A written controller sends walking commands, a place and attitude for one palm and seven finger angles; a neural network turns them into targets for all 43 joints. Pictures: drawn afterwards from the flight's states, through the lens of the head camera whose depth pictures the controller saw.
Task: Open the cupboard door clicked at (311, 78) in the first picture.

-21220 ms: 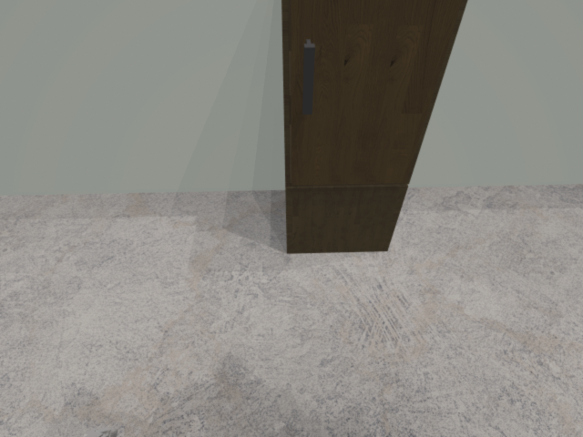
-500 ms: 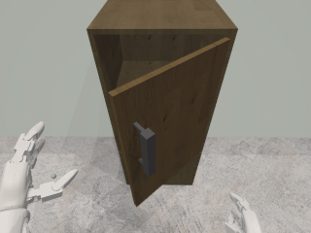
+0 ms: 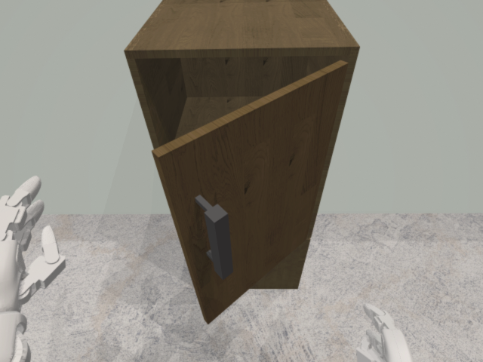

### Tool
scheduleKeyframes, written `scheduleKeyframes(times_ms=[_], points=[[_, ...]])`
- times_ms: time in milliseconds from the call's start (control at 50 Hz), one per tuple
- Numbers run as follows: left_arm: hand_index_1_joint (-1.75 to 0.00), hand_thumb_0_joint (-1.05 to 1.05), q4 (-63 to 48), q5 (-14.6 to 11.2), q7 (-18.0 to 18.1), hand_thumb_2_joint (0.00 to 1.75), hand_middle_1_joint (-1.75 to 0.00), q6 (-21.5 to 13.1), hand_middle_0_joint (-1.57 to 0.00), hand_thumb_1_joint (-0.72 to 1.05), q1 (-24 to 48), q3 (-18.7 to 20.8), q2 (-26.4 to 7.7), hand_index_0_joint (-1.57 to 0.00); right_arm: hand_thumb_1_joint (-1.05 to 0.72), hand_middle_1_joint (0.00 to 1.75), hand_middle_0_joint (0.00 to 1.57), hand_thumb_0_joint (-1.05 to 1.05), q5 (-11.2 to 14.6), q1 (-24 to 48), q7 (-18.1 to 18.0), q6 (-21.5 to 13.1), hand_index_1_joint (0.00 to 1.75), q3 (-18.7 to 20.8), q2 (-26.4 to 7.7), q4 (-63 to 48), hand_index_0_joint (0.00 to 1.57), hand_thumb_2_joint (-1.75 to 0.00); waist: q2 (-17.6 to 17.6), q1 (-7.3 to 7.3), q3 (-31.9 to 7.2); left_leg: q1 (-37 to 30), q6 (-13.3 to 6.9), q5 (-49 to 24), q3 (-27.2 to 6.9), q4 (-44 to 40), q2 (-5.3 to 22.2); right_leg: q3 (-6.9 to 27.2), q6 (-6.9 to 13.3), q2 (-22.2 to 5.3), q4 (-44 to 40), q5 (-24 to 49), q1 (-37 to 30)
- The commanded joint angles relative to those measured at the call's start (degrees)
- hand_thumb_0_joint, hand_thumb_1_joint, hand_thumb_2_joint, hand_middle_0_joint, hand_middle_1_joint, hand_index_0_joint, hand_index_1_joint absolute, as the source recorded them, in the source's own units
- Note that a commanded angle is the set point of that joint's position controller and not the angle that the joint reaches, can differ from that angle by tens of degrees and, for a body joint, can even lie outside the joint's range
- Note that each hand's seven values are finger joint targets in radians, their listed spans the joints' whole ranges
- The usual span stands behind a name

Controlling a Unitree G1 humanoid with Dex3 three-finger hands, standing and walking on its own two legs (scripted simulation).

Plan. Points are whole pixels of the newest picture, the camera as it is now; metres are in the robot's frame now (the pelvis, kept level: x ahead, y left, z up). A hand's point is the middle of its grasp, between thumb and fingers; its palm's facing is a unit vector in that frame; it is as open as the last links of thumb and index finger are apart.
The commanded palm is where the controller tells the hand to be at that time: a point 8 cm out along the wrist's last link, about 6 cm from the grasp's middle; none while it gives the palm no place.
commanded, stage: draw the hand back to the body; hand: left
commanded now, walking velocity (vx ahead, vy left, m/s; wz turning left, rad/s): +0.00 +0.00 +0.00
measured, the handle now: (213, 238) +0.31 +0.10 +0.05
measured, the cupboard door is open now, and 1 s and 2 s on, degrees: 42 42 42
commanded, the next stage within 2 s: step back with the hand held close in 0.10 s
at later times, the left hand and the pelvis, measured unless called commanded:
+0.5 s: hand (64, 257) +0.19 +0.26 +0.15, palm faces +0.33 -0.80 -0.50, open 7.4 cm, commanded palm +0.14 +0.30 +0.17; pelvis -0.02 +0.00 +0.00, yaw -2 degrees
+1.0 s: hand out of the picture +0.06 +0.31 +0.15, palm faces +0.47 -0.74 -0.48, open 7.4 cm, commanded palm +0.01 +0.34 +0.17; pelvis -0.12 +0.04 -0.02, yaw +2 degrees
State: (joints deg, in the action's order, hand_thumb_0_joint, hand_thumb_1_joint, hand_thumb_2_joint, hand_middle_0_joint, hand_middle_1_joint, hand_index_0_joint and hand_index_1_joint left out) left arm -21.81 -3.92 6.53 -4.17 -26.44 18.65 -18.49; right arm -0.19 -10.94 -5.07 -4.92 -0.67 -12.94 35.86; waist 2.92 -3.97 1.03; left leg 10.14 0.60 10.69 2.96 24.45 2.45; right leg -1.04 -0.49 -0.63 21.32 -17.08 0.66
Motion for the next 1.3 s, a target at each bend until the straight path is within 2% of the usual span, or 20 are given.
scheduleKeyframes(times_ms=[0, 180, 200, 220, 260, 300, 480, 600, 800, 860, 920, 940, 980, 1000, 1040, 1060, 1080, 1120, 1220, 1280], points=[[-0.30, 0.00, -13.2, 0.1, 1.4, 0.90, -0.30, -4.5, -0.20, 0.90, 5.5, 7.4, -11.8, -0.20, -0.90, 0.30, 0.20, 0.00, -0.1, 7.9, -0.7, -3.6, 0.30, 2.1, -5.8, -9.1, 0.20, -0.90, 0.9, 0.12, -4.3, -10.0, -1.9, -9.0, 0.5, -1.7, -1.2, -1.0, 0.5, 1.1, -4.6, 14.7, 9.0], [-0.30, 0.00, -10.8, -0.2, 0.9, 0.90, -0.30, -4.5, -0.20, 0.90, 4.6, 7.0, -11.1, -0.20, -0.90, 0.30, 0.20, 0.00, 0.0, 8.3, -0.7, -3.4, 0.30, 2.5, -5.9, -9.0, 0.20, -0.90, -1.4, 0.05, -3.4, -10.2, -2.3, -10.0, 1.2, -1.6, -1.1, -0.5, 0.0, 1.0, -5.2, 16.8, 9.3], [-0.30, 0.00, -17.1, -0.2, 1.0, 0.90, -0.30, -5.4, -0.20, 0.90, 7.7, 7.8, -12.8, -0.20, -0.90, 0.30, 0.20, 0.00, 0.0, 8.6, -0.6, -3.8, 0.30, 2.4, -5.8, -9.6, 0.20, -0.90, 0.9, -0.24, -6.0, -11.2, -2.4, -10.4, 1.0, -1.3, -1.4, -0.3, 0.1, 0.8, -4.9, 17.4, 8.3], [-0.30, 0.00, -17.8, 0.2, 1.2, 0.90, -0.30, -7.1, -0.20, 0.90, 10.6, 14.2, -19.6, -0.20, -0.90, 0.30, 0.20, 0.00, 0.2, 7.5, -0.5, -2.4, 0.30, 2.1, -6.7, -10.6, 0.20, -0.90, -1.1, 2.55, -0.3, -8.6, -3.0, -9.1, 1.5, 1.8, -0.3, 3.2, -0.4, -1.8, -8.0, 23.0, 15.4], [-0.30, 0.00, -12.6, 0.5, 0.2, 0.90, -0.30, -7.1, -0.20, 0.90, 4.4, 10.6, -15.1, -0.20, -0.90, 0.30, 0.20, 0.00, 0.1, 7.8, -0.3, -0.5, 0.30, 2.6, -6.4, -10.2, 0.20, -0.90, -4.8, 2.67, -1.9, -6.6, -2.7, -10.9, 0.7, 3.4, -0.5, 2.6, -0.6, -3.2, -6.0, 30.5, 13.1], [-0.30, 0.00, -11.5, 0.7, 0.0, 0.90, -0.30, -6.8, -0.20, 0.90, 0.6, 9.4, -13.1, -0.20, -0.90, 0.30, 0.20, 0.00, 0.3, 7.3, -0.1, 0.8, 0.30, 3.1, -6.6, -11.0, 0.20, -0.90, -2.8, 2.93, -5.3, -7.8, -2.5, -16.2, 1.5, 3.2, 0.3, 2.0, -0.9, -3.1, -3.4, 33.8, 11.6], [-0.30, 0.00, -17.1, 0.4, 1.1, 0.90, -0.30, -6.2, -0.20, 0.90, -4.5, 12.8, -16.5, -0.20, -0.90, 0.30, 0.20, 0.00, 1.0, 7.4, -0.3, 4.1, 0.30, 3.8, -6.3, -14.8, 0.20, -0.90, -1.9, 2.83, -10.8, -7.0, -2.0, -23.2, 1.7, 2.7, 2.2, 1.5, -1.2, -1.7, 1.2, 32.3, 10.5], [-0.30, 0.00, -19.7, 0.3, 2.1, 0.90, -0.30, -7.3, -0.20, 0.90, -6.9, 13.8, -16.7, -0.20, -0.90, 0.30, 0.20, 0.00, 1.0, 6.4, -0.1, 3.5, 0.30, 4.0, -6.6, -15.4, 0.20, -0.90, 1.1, 3.05, -9.8, -2.0, -1.8, -14.9, -0.1, 0.1, 3.1, 1.4, -1.0, 0.0, 2.5, 20.9, 11.2], [-0.30, 0.00, -19.8, 1.9, 2.8, 0.90, -0.30, -10.7, -0.20, 0.90, -5.8, 15.3, -14.7, -0.20, -0.90, 0.30, 0.20, 0.00, 1.0, 5.4, 0.2, -1.4, 0.30, 4.5, -8.1, -15.0, 0.20, -0.90, 10.4, 2.84, -4.7, 27.2, -5.4, 29.9, -9.3, -13.0, 9.1, -1.1, -0.7, 4.9, 15.9, -0.4, 0.0], [-0.30, 0.00, -20.8, 1.2, 2.8, 0.90, -0.30, -11.2, -0.20, 0.90, -6.2, 16.0, -16.2, -0.20, -0.90, 0.30, 0.20, 0.00, 0.8, 4.4, 0.5, -2.5, 0.30, 4.8, -7.2, -14.1, 0.20, -0.90, 2.8, 3.34, -5.7, 19.7, -3.3, 24.7, -5.5, -4.3, 4.5, 3.8, 1.4, 2.4, 7.0, -6.8, 9.7], [-0.30, 0.00, -20.4, 1.3, 3.5, 0.90, -0.30, -11.0, -0.20, 0.90, -5.3, 13.1, -15.1, -0.20, -0.90, 0.30, 0.20, 0.00, 0.3, 2.1, 0.8, -2.3, 0.30, 5.0, -5.9, -10.6, 0.20, -0.90, -12.0, 4.67, -4.3, 0.2, 0.7, 12.4, -0.4, 22.1, -3.1, 18.7, 7.4, -10.1, -9.2, -18.1, 36.9], [-0.30, 0.00, -20.1, 1.8, 3.9, 0.90, -0.30, -10.5, -0.20, 0.90, -3.0, 11.8, -14.6, -0.20, -0.90, 0.30, 0.20, 0.00, -0.1, 1.8, 0.9, -1.9, 0.30, 4.7, -5.3, -9.4, 0.20, -0.90, -15.0, 5.09, -4.1, -0.4, 0.6, 10.9, -0.9, 26.0, -3.4, 18.5, 8.3, -12.6, -8.9, -13.3, 37.4], [-0.30, 0.00, -20.1, 2.0, 4.3, 0.90, -0.30, -9.9, -0.20, 0.90, 2.2, 11.2, -14.8, -0.20, -0.90, 0.30, 0.20, 0.00, -0.3, 1.9, 0.5, -1.9, 0.30, 4.0, -5.2, -8.4, 0.20, -0.90, -12.2, 6.04, -2.6, -0.6, -0.1, 9.5, -2.8, 15.6, -2.3, 12.7, 5.6, -9.8, -3.5, -2.8, 33.9], [-0.30, 0.00, -20.5, 1.8, 4.1, 0.90, -0.30, -10.0, -0.20, 0.90, 4.2, 11.3, -15.3, -0.20, -0.90, 0.30, 0.20, 0.00, -0.1, 3.2, 0.0, -2.2, 0.30, 3.8, -6.0, -9.2, 0.20, -0.90, -6.4, 5.85, -0.3, 2.1, -1.1, 10.5, -5.2, 4.5, -0.5, 9.4, 2.5, -4.7, 1.7, -2.9, 31.8], [-0.30, 0.00, -21.6, 2.3, 4.3, 0.90, -0.30, -11.3, -0.20, 0.90, 6.1, 13.5, -16.1, -0.20, -0.90, 0.30, 0.20, 0.00, 0.1, 5.2, -0.8, -3.5, 0.30, 3.8, -7.8, -10.5, 0.20, -0.90, 12.2, 3.84, -2.2, 17.7, -6.3, 22.6, -20.7, -13.2, 12.9, 1.1, -1.6, 4.5, 21.0, -5.2, 17.5], [-0.30, 0.00, -20.7, 2.8, 4.4, 0.90, -0.30, -12.1, -0.20, 0.90, 4.9, 15.4, -17.5, -0.20, -0.90, 0.30, 0.20, 0.00, -0.3, 5.8, -0.9, -4.4, 0.30, 4.1, -7.4, -10.1, 0.20, -0.90, 17.2, 4.30, -5.0, 27.1, -9.3, 37.8, -27.4, -21.7, 17.9, 2.0, -1.7, 7.4, 37.1, -8.9, 8.3], [-0.30, 0.00, -21.0, 2.5, 4.3, 0.90, -0.30, -12.3, -0.20, 0.90, 4.5, 15.7, -16.5, -0.20, -0.90, 0.30, 0.20, 0.00, -0.5, 4.6, -0.4, -5.0, 0.30, 4.7, -6.4, -10.0, 0.20, -0.90, 14.0, 4.27, -5.9, 27.3, -10.1, 35.1, -27.7, -21.7, 18.6, 3.3, -1.2, 7.5, 46.4, -10.2, 9.6], [-0.30, 0.00, -21.4, 1.8, 4.0, 0.90, -0.30, -11.9, -0.20, 0.90, 2.0, 14.0, -14.7, -0.20, -0.90, 0.30, 0.20, 0.00, -0.6, 5.3, 1.5, -5.4, 0.30, 5.3, -6.3, -8.8, 0.20, -0.90, 6.7, 3.43, -6.5, 19.4, -9.1, 23.7, -19.4, -15.6, 15.1, 3.1, -0.2, 6.5, 47.2, -11.0, 16.3], [-0.30, 0.00, -24.4, -0.3, 4.1, 0.90, -0.30, -10.4, -0.20, 0.90, -1.6, 10.4, -13.3, -0.20, -0.90, 0.30, 0.20, 0.00, -0.5, 5.6, 3.1, -5.2, 0.30, 3.9, -5.4, -8.0, 0.20, -0.90, 13.5, 3.67, -10.3, 10.1, -3.3, 19.2, -11.2, -18.5, 10.4, -4.2, 1.8, 7.1, 26.1, -16.3, 12.0], [-0.30, 0.00, -21.5, -1.4, 3.1, 0.90, -0.30, -10.4, -0.20, 0.90, -5.2, 12.0, -15.0, -0.20, -0.90, 0.30, 0.20, 0.00, -0.9, 3.9, 3.1, -4.4, 0.30, 3.4, -4.6, -8.2, 0.20, -0.90, 10.0, 3.30, -10.5, 5.8, 2.6, 13.7, -6.1, -12.9, 5.6, -4.1, 4.1, 5.7, -2.3, -13.4, 7.0]])
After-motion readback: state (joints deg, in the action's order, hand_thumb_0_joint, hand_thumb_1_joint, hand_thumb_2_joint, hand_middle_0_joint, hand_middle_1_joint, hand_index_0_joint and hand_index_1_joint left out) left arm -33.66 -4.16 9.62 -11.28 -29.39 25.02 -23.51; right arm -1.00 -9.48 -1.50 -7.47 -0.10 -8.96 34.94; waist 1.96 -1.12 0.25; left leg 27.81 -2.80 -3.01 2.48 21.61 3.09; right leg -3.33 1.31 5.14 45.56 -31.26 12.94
